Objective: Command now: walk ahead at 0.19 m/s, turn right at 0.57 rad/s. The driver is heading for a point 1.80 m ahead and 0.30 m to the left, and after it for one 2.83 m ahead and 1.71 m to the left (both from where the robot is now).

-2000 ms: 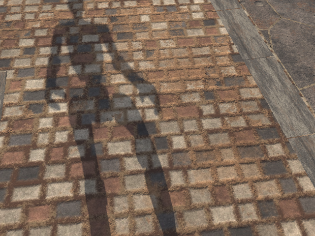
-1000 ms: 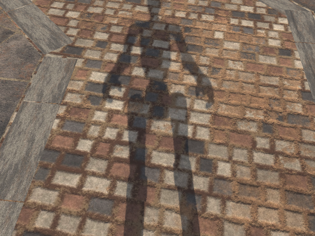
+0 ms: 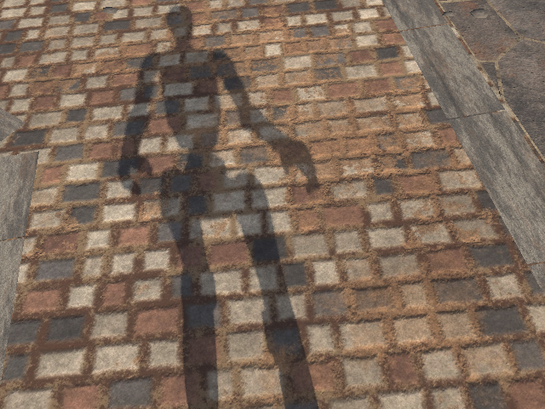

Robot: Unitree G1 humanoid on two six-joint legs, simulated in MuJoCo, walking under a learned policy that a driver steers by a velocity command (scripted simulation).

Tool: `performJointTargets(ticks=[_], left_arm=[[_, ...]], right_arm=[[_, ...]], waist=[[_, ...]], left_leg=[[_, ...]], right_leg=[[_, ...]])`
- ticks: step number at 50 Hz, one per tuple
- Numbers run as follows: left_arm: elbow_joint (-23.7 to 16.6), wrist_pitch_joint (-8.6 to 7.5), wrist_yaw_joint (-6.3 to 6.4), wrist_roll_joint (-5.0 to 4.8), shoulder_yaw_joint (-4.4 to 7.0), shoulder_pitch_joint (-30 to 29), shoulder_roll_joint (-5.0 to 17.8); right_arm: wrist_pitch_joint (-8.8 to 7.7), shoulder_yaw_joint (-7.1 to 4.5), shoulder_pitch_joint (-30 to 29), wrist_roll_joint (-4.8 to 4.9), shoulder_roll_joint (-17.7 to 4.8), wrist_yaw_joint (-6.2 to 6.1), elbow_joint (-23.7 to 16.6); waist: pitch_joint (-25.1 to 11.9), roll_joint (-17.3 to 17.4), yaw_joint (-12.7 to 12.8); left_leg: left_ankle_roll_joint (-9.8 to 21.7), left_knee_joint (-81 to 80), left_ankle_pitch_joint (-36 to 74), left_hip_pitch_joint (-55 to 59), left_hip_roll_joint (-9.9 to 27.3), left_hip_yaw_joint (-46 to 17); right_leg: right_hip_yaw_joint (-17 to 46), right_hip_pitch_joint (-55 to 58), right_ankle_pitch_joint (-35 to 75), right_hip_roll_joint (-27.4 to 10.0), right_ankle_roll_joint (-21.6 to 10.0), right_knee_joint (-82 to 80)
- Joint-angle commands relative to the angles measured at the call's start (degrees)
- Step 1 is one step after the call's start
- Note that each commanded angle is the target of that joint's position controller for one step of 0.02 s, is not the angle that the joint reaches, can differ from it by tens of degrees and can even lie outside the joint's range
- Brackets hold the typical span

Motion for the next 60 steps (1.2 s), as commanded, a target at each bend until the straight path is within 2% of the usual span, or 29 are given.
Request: performJointTargets(ticks=[1,8,10,12,13,14,15,16,19,22,25,29,32,33,34,35,36,37,38,39,41,45,49,53,55,57,58,59,60], left_arm=[[-3.66,-0.92,0.74,0.01,2.93,0.34,10.58],[-2.44,-1.60,-0.43,0.15,2.23,2.61,10.16],[-2.33,-1.66,-0.85,0.14,1.74,1.91,9.53],[-2.17,-1.96,-1.11,0.76,0.62,2.12,6.75],[-2.73,-2.41,-1.17,1.23,-0.35,1.13,3.77],[-4.87,-3.57,-1.23,0.74,-0.66,1.50,1.90],[-6.37,-4.64,-0.72,-0.19,0.43,-2.72,6.75],[-6.15,-5.46,-0.86,-0.89,1.22,-3.16,8.92],[-5.89,-6.93,-1.84,0.93,1.13,-5.55,7.08],[-6.72,-7.40,-2.62,1.24,0.33,-8.55,3.65],[-7.31,-7.45,-3.09,0.85,-0.60,-12.89,1.14],[-7.67,-7.52,-3.02,-0.24,0.54,-14.05,4.11],[-5.94,-7.65,-2.09,-0.35,2.36,-6.31,7.32],[-4.87,-7.68,-1.47,0.15,3.35,0.56,9.46],[-3.89,-7.08,-0.75,0.76,4.23,10.91,13.36],[-2.28,-6.37,-1.69,1.73,4.44,11.28,15.58],[-3.05,-6.35,-1.86,1.18,3.08,8.10,9.01],[-3.05,-6.23,-1.62,0.72,2.33,5.54,6.19],[-2.72,-6.21,-1.71,1.07,1.92,3.30,5.12],[-2.09,-6.15,-1.73,1.46,1.69,1.91,3.95],[-1.16,-6.72,-1.51,1.70,1.75,0.78,3.54],[1.17,-7.40,-1.39,0.99,2.66,1.03,5.88],[2.55,-6.80,-1.06,0.73,3.03,1.24,8.00],[4.69,-5.71,-0.94,-0.39,3.63,4.74,10.41],[5.03,-4.85,-0.70,-0.73,4.06,5.18,12.10],[5.04,-3.88,-0.28,-1.15,4.17,5.42,13.10],[4.84,-3.92,-0.06,-0.81,3.30,6.21,11.43],[2.76,-4.67,-0.81,1.84,0.56,12.33,3.51],[2.99,-6.31,-1.66,0.85,-0.19,12.56,4.53]], right_arm=[[-2.33,-0.86,-4.25,0.31,-4.48,0.85,-5.15],[-5.88,0.11,-3.17,1.10,-3.57,2.99,-4.65],[-6.51,0.30,-0.57,1.32,-3.36,3.21,-3.66],[-6.82,0.30,4.48,1.18,-3.68,2.98,-1.99],[-6.98,0.03,9.29,0.92,-5.70,2.70,-1.09],[-6.68,-1.19,12.79,0.26,-11.51,2.75,-0.16],[-6.68,-1.48,16.22,0.06,-11.40,3.50,0.29],[-6.88,-0.59,15.06,0.50,-8.90,3.67,-0.12],[-6.19,0.31,13.87,0.49,-6.47,3.04,-1.42],[-4.78,0.51,14.54,0.94,-5.85,1.78,-1.50],[-3.74,0.09,15.49,1.03,-7.03,0.81,-1.17],[-3.09,-0.48,17.09,1.87,-8.21,0.54,-0.84],[-2.92,-0.47,15.04,1.76,-7.25,0.58,-1.53],[-3.07,0.19,14.34,1.08,-5.08,0.88,-2.34],[-3.18,1.71,15.33,-0.86,-0.21,0.86,-4.22],[-3.81,2.45,23.09,2.11,2.09,0.81,-5.84],[-3.57,0.93,20.50,3.27,-4.56,0.59,-3.75],[-3.32,0.31,14.82,2.79,-6.57,0.81,-4.36],[-3.09,0.41,12.77,2.08,-5.61,0.85,-4.31],[-2.99,0.29,11.07,1.50,-4.83,1.14,-4.85],[-2.37,0.53,10.57,1.85,-2.81,1.82,-5.41],[-1.93,1.36,5.77,1.05,-0.89,2.44,-7.95],[-2.92,2.13,-0.73,1.09,-0.29,4.05,-9.54],[-3.02,2.07,-6.81,1.37,-0.94,5.37,-12.45],[-2.73,1.21,-6.13,1.14,-2.68,5.62,-13.26],[-2.15,-0.92,3.76,1.00,-6.19,5.24,-11.50],[-1.65,-2.68,13.31,1.27,-9.05,4.28,-9.20],[-1.59,-3.56,16.33,1.17,-14.90,3.18,-8.39],[-2.35,-2.47,17.61,1.16,-12.95,3.46,-10.03]], waist=[[-3.75,-10.26,1.42],[-2.61,-9.86,2.47],[-2.11,-8.93,0.71],[-3.07,-7.67,-1.61],[-3.56,-2.78,-3.20],[-3.14,9.74,-1.86],[0.82,11.82,-5.04],[2.98,7.57,-4.21],[1.49,4.42,-3.97],[0.12,5.55,-3.99],[0.07,6.06,-5.24],[-0.18,6.99,-4.52],[-3.24,7.16,0.90],[-8.70,5.49,4.41],[-19.46,-4.54,7.33],[-22.98,-24.95,2.17],[-14.33,-14.91,2.99],[-7.43,-9.55,3.52],[-4.55,-5.35,2.31],[-2.41,-5.52,1.42],[-1.54,-7.88,0.08],[0.61,-5.14,-0.14],[1.72,-3.88,1.94],[2.79,-3.61,3.30],[0.67,-5.04,1.62],[-6.04,-5.71,-4.72],[-10.72,-3.81,-9.64],[-16.98,11.42,-5.55],[-29.02,10.20,-6.40]], left_leg=[[-0.14,-9.49,1.91,-4.86,0.04,-1.33],[2.56,-21.99,3.30,5.91,-0.20,1.84],[4.53,-27.03,6.90,12.10,-0.32,3.65],[6.61,-29.26,5.30,20.15,0.32,2.04],[9.20,-32.70,0.38,24.94,6.23,-6.50],[16.15,-39.91,-12.85,31.22,14.50,-24.92],[22.09,-44.96,-19.67,31.48,21.38,-39.66],[21.80,-44.51,-19.65,31.25,20.66,-38.23],[18.23,-43.87,-3.04,32.42,13.81,-25.92],[17.05,-44.10,10.91,27.89,9.15,-17.46],[15.77,-42.93,15.58,21.30,6.85,-13.27],[14.23,-40.81,14.69,19.17,9.13,-17.37],[11.29,-32.89,21.81,18.27,7.88,-17.45],[9.41,-22.31,22.14,14.54,4.59,-15.04],[7.28,-4.03,6.37,6.23,-0.06,-9.72],[5.23,11.23,-16.19,-10.35,-4.42,-5.98],[4.79,17.90,-11.78,-15.58,0.12,-7.10],[4.88,18.14,-6.32,-16.38,2.04,-5.19],[4.64,16.93,-2.44,-13.87,3.94,-4.30],[4.53,14.83,-0.17,-12.89,5.19,-4.22],[4.38,13.05,2.12,-10.21,6.65,-3.15],[3.07,5.18,7.22,-13.67,7.33,-2.39],[3.89,-8.90,19.16,-10.15,6.20,1.14],[6.42,-16.81,18.38,-8.78,4.56,4.40],[8.67,-18.34,13.14,-4.52,1.44,7.24],[11.93,-20.63,10.49,10.56,-3.29,9.60],[14.07,-22.63,12.88,26.45,-3.60,6.97],[21.49,-22.58,12.26,49.26,12.51,-18.72],[28.33,-33.48,0.60,54.58,22.06,-44.10]], right_leg=[[20.29,7.78,-17.99,-13.63,-9.13,-12.29],[21.15,3.02,-18.71,-13.64,-8.79,-10.48],[20.09,-0.06,-20.15,-12.98,-7.59,-8.73],[17.30,-3.87,-20.39,-10.69,-5.33,-4.02],[11.89,-8.46,-18.02,-7.64,-2.83,5.89],[0.33,-20.14,-16.80,-0.16,0.90,19.99],[-0.67,-30.51,-23.13,-0.77,2.44,31.38],[1.23,-33.86,-19.48,-3.60,2.07,35.83],[-0.05,-33.90,-8.00,-6.19,2.91,33.62],[-3.22,-26.54,-2.49,-4.57,5.96,22.96],[-4.61,-17.12,4.31,-2.22,7.84,11.82],[-2.56,-8.62,8.65,-1.45,7.41,5.36],[-2.82,3.74,6.97,-2.24,4.20,1.00],[0.07,14.67,6.13,-6.29,1.74,1.20],[12.17,30.20,0.50,-18.09,-1.70,2.44],[39.58,37.89,-14.61,-28.49,-9.41,-6.97],[37.35,31.27,-22.34,-26.68,-8.16,-9.51],[26.65,24.37,-16.63,-24.40,-6.51,-9.37],[19.61,18.45,-7.68,-21.62,-5.86,-10.08],[14.65,14.65,-2.00,-19.55,-5.76,-11.21],[7.85,10.57,3.82,-17.83,-5.72,-13.69],[0.59,9.79,12.64,-18.93,-7.41,-16.44],[-7.95,10.33,16.09,-16.99,-5.47,-16.66],[-11.75,16.21,20.89,-18.65,-3.52,-14.53],[-13.93,19.34,36.87,-18.98,-2.33,-8.58],[-16.09,17.79,50.67,-17.93,-0.81,7.18],[-16.77,8.70,44.58,-16.15,0.96,20.39],[-16.10,-15.49,-4.03,-9.37,4.04,42.28],[-3.54,-23.75,-23.94,-3.09,4.62,54.00]])
Next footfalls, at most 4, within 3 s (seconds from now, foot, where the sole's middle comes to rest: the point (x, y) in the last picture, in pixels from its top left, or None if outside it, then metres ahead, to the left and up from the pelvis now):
0.26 left None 0.12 0.14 -0.78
0.66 right None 0.39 -0.10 -0.78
1.16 left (217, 344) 0.62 0.23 -0.78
1.72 right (258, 228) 0.98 0.14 -0.78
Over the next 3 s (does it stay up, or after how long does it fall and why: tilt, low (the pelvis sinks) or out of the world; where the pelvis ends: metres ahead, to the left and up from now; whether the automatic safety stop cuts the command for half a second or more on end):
stays up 1.47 0.18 0.00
